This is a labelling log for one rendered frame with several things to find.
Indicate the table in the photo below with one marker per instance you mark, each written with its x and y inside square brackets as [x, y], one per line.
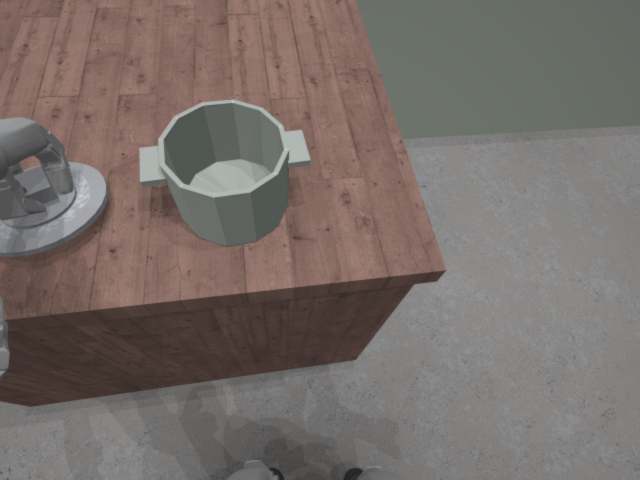
[138, 300]

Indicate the pot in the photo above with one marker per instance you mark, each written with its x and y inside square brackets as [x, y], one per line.
[227, 166]

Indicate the knob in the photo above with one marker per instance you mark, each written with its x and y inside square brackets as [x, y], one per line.
[37, 184]

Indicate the left robot hand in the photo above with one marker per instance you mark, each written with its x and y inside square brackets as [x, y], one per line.
[21, 138]

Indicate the robot left shin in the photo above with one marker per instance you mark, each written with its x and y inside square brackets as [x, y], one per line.
[255, 463]

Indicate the lid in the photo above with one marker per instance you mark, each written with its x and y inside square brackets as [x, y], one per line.
[65, 218]

